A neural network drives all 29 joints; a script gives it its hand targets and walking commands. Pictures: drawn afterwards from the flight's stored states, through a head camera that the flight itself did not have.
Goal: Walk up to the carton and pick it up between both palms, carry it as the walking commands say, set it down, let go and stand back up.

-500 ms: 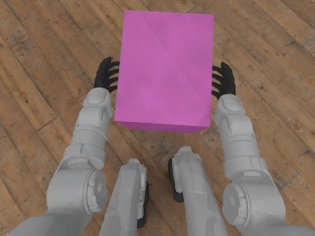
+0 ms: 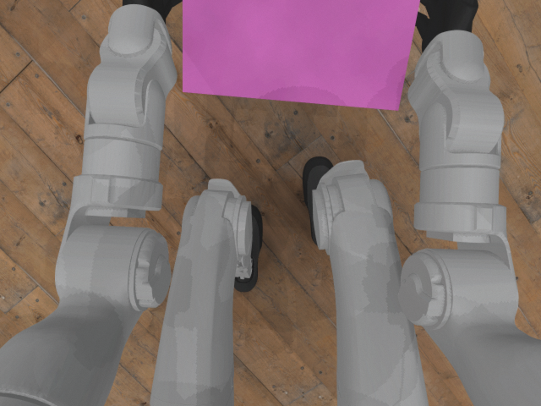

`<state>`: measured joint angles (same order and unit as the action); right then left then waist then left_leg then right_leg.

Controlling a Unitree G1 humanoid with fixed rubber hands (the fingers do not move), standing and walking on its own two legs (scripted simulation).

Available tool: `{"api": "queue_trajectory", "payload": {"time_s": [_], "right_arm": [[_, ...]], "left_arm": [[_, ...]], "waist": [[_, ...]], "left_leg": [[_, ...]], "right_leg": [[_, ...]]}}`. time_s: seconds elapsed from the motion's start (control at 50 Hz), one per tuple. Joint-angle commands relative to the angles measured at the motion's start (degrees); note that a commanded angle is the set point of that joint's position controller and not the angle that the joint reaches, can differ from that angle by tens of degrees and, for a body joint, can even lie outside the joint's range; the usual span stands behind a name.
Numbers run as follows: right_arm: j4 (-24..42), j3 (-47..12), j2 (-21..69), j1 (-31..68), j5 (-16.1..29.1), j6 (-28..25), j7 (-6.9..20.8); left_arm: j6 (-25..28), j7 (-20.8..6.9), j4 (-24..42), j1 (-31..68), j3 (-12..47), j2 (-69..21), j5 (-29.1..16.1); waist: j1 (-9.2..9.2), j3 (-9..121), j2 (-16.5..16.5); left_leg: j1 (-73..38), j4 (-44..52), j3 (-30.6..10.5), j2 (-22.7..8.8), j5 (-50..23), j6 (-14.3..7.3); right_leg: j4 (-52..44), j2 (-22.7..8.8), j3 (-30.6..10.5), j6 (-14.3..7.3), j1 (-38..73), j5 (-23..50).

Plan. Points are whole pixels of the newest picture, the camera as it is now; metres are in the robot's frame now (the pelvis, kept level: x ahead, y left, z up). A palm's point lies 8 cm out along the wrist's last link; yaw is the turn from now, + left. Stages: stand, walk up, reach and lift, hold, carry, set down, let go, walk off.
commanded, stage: set down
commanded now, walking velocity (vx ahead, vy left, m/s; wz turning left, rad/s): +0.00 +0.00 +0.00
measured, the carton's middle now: out of the picture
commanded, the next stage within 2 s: none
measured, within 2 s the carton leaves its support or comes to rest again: rests again in 1.50 s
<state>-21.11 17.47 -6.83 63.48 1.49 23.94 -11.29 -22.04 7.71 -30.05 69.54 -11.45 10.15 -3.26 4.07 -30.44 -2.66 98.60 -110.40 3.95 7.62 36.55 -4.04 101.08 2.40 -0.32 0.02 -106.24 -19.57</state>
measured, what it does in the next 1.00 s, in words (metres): lowers itself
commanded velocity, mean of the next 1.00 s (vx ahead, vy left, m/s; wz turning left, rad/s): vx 0.00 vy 0.00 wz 0.00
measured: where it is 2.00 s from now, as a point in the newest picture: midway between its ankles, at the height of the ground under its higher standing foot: (283, 241)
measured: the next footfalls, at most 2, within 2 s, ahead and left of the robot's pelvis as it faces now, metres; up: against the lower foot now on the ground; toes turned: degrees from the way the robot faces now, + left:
none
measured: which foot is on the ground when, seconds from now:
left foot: down 0.00-1.00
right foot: down 0.00-1.00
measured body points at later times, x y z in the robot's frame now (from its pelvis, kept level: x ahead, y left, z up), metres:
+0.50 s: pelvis -0.01 +0.00 -0.06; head +0.35 -0.03 +0.20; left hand +0.57 +0.11 -0.20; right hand +0.53 -0.20 -0.20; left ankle +0.10 +0.08 -0.44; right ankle +0.19 -0.11 -0.44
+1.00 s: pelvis +0.02 -0.02 -0.10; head +0.38 -0.03 +0.15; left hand +0.58 +0.08 -0.28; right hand +0.55 -0.23 -0.27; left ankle +0.10 +0.08 -0.44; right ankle +0.19 -0.11 -0.44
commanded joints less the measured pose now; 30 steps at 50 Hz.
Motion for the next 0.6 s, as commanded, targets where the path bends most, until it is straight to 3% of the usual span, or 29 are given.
{"api": "queue_trajectory", "payload": {"time_s": [0.0, 0.02, 0.04, 0.06, 0.08, 0.12, 0.14, 0.16, 0.18, 0.22, 0.24, 0.26, 0.28, 0.3, 0.32, 0.34, 0.36, 0.38, 0.4, 0.42, 0.44, 0.46, 0.48, 0.5, 0.56, 0.58], "right_arm": [[26.49, -34.82, 41.47, 47.20, 11.40, -3.31, 9.47], [16.47, -33.16, 40.41, 46.09, 10.25, -3.07, 9.65], [11.77, -34.56, 43.54, 48.09, 10.83, -3.01, 10.53], [6.80, -34.00, 45.66, 47.71, 10.09, -3.45, 11.22], [6.97, -34.39, 46.69, 50.48, 10.68, -4.06, 11.59], [5.09, -31.93, 46.65, 50.90, 10.10, -6.65, 12.62], [7.73, -32.71, 46.34, 52.75, 10.47, -8.20, 12.68], [-0.31, -29.86, 47.30, 49.89, 9.65, -8.02, 12.73], [-2.38, -27.83, 46.46, 48.31, 8.64, -8.64, 12.94], [-2.58, -26.55, 46.81, 52.73, 9.94, -9.49, 13.42], [-5.90, -24.77, 47.49, 51.10, 7.63, -9.16, 13.20], [-8.76, -23.24, 48.08, 50.91, 6.74, -9.32, 13.64], [-10.93, -21.75, 48.42, 51.56, 6.84, -9.21, 13.78], [-9.97, -22.38, 48.56, 54.05, 5.99, -8.97, 13.92], [-11.85, -20.79, 47.38, 53.06, 4.45, -8.97, 14.22], [-14.65, -19.50, 46.89, 53.00, 4.04, -8.45, 14.77], [-10.30, -21.58, 49.55, 57.40, 5.79, -8.50, 15.32], [-8.72, -20.91, 48.36, 58.11, 5.81, -8.83, 15.48], [-4.92, -21.69, 46.88, 60.98, 5.53, -9.16, 15.01], [-6.23, -22.24, 47.66, 62.34, 7.13, -8.55, 14.92], [-6.58, -22.29, 46.21, 60.96, 5.68, -7.87, 14.84], [-7.04, -21.61, 45.96, 60.39, 5.70, -7.66, 14.66], [-7.42, -22.13, 48.03, 59.47, 6.29, -7.60, 14.75], [-1.14, -24.81, 47.70, 63.23, 8.15, -8.09, 14.09], [-5.31, -24.75, 51.27, 57.52, 10.69, -8.20, 13.38], [-4.67, -24.07, 49.73, 59.31, 12.54, -8.78, 13.49]], "left_arm": [[1.64, -8.62, 23.38, 40.00, 37.11, -51.34, -11.86], [1.41, -8.31, 15.50, 39.10, 34.70, -48.66, -10.29], [1.78, -8.36, 13.35, 40.83, 32.70, -50.24, -9.03], [2.13, -8.89, 5.40, 37.41, 27.74, -50.12, -5.19], [3.43, -8.92, 9.28, 42.18, 29.06, -50.07, -6.43], [5.19, -9.70, 5.60, 42.34, 28.47, -51.61, -6.32], [6.86, -9.45, 6.57, 43.81, 29.15, -52.18, -7.07], [7.62, -9.45, 4.36, 45.70, 27.17, -49.44, -5.51], [8.16, -9.97, 2.84, 46.63, 27.05, -50.31, -5.49], [8.62, -10.57, 0.16, 47.95, 26.21, -50.05, -5.13], [8.86, -11.41, -0.26, 51.10, 26.54, -50.47, -5.88], [9.02, -11.72, -3.13, 50.40, 24.75, -49.11, -4.56], [8.89, -12.36, -3.55, 53.23, 25.73, -49.59, -5.19], [8.49, -13.31, -6.94, 52.39, 23.88, -49.53, -4.97], [8.51, -14.05, -9.59, 52.36, 23.03, -47.93, -4.33], [7.39, -14.78, -12.20, 51.88, 22.97, -50.82, -4.21], [7.52, -14.94, -9.69, 53.55, 22.78, -51.87, -4.02], [7.30, -15.27, -9.52, 52.67, 23.82, -54.22, -4.56], [7.33, -15.11, -7.83, 55.16, 23.79, -51.89, -5.30], [7.21, -15.59, -7.86, 55.48, 23.69, -52.82, -5.90], [6.75, -15.62, -4.75, 59.26, 27.26, -54.06, -8.62], [6.85, -15.38, -3.21, 58.67, 27.59, -53.28, -8.88], [7.13, -14.80, -1.39, 59.77, 27.93, -52.55, -8.77], [7.59, -14.56, 1.23, 62.97, 29.44, -52.89, -10.70], [8.68, -13.64, 6.02, 65.08, 32.80, -50.94, -12.56], [8.82, -13.47, 3.98, 62.84, 31.67, -50.31, -11.71]], "waist": [[6.10, 157.69, 1.44], [4.40, 144.10, 1.93], [0.82, 134.00, 0.44], [-2.31, 125.20, 1.29], [-1.95, 126.74, 2.90], [-0.64, 122.95, 2.72], [0.11, 128.50, 3.25], [-1.21, 123.73, 3.54], [0.17, 121.77, 2.68], [-0.56, 122.14, 1.99], [2.41, 118.65, 3.01], [0.93, 117.11, 1.33], [2.15, 115.35, 1.73], [1.51, 112.27, 1.31], [2.47, 108.07, 2.58], [3.48, 107.75, -1.01], [0.99, 112.09, 0.56], [3.34, 114.05, -1.23], [3.03, 118.61, -0.17], [3.11, 121.53, -1.53], [7.88, 126.70, -0.11], [8.07, 126.56, -1.73], [6.56, 128.07, -0.61], [6.24, 132.28, -0.24], [6.02, 135.26, -1.20], [4.33, 131.39, -3.33]], "left_leg": [[-44.42, 14.54, -7.98, 2.16, -31.20, 3.63], [-35.28, 16.06, -8.23, 1.93, -26.67, 3.51], [-29.91, 17.43, -7.48, 1.92, -21.82, 2.97], [-24.86, 17.87, -7.98, 1.76, -20.27, 2.22], [-22.87, 17.04, -7.77, 1.74, -19.09, 2.20], [-22.52, 16.11, -9.11, 1.49, -21.49, 2.26], [-25.74, 14.26, -9.87, 1.54, -25.43, 2.21], [-23.75, 14.47, -9.72, 1.69, -24.46, 2.14], [-22.49, 14.01, -9.14, 1.59, -20.91, 2.59], [-20.91, 13.71, -9.18, 1.44, -17.98, 2.05], [-19.26, 13.51, -8.66, 1.45, -14.46, 2.15], [-17.86, 13.21, -8.26, 1.56, -13.95, 2.14], [-15.61, 13.13, -8.12, 1.54, -10.29, 1.99], [-11.35, 12.38, -6.40, 1.64, -7.88, 1.74], [-9.73, 11.78, -7.11, 1.17, -6.22, 1.49], [-9.59, 12.40, -6.91, 1.10, -4.26, 2.09], [-11.84, 12.23, -6.68, 1.29, -5.86, 1.06], [-12.22, 10.99, -6.85, 1.51, -6.67, 1.31], [-12.85, 10.60, -6.96, 1.37, -9.15, 1.51], [-12.04, 9.44, -5.72, 1.52, -8.69, 1.23], [-14.54, 8.82, -6.95, 1.59, -9.51, 1.78], [-14.89, 8.31, -7.14, 1.34, -11.47, 1.84], [-16.34, 8.28, -7.21, 1.60, -13.10, 1.83], [-16.51, 6.70, -6.16, 2.10, -14.57, 1.66], [-17.38, 5.33, -6.36, 2.02, -19.23, 1.77], [-15.43, 4.82, -6.07, 1.98, -19.29, 1.29]], "right_leg": [[0.25, 5.41, 3.51, -0.06, 66.52, 26.12], [-0.22, 4.62, 2.91, -0.09, 61.02, 22.32], [-1.36, 4.42, 1.13, -0.80, 57.70, 17.63], [-1.20, 4.04, 0.31, -0.52, 52.89, 15.32], [-1.17, 4.06, 0.56, -0.81, 53.14, 15.12], [-0.38, 4.26, 1.39, -0.57, 48.38, 15.85], [0.46, 4.35, 1.00, -0.58, 49.79, 18.43], [1.34, 4.09, 1.31, -0.36, 47.19, 16.73], [0.65, 3.96, 0.80, -0.79, 46.70, 15.10], [1.83, 4.06, 1.89, -0.73, 45.72, 13.12], [1.02, 3.79, 1.83, -0.58, 45.51, 10.48], [2.41, 4.04, 2.09, -0.44, 42.87, 9.68], [2.32, 3.61, 2.29, -0.81, 43.00, 7.73], [1.76, 3.94, 1.07, -0.64, 45.35, 5.82], [2.66, 3.60, 1.71, -0.46, 41.81, 3.78], [3.16, 3.13, 2.18, -1.10, 41.23, 2.92], [3.36, 3.14, 2.31, -0.99, 41.95, 3.24], [3.90, 3.17, 2.41, -1.26, 41.82, 4.97], [5.24, 3.63, 3.20, -0.93, 44.52, 8.21], [5.46, 3.44, 2.72, -0.84, 48.00, 7.83], [6.78, 3.19, 3.79, -1.14, 48.85, 10.74], [7.21, 2.96, 3.46, -1.33, 48.44, 12.69], [8.00, 3.20, 3.55, -1.36, 48.83, 14.24], [8.03, 3.45, 2.95, -1.39, 51.98, 16.00], [10.15, 3.29, 2.89, -1.22, 52.33, 22.33], [10.55, 3.65, 2.16, -1.67, 49.74, 21.51]]}}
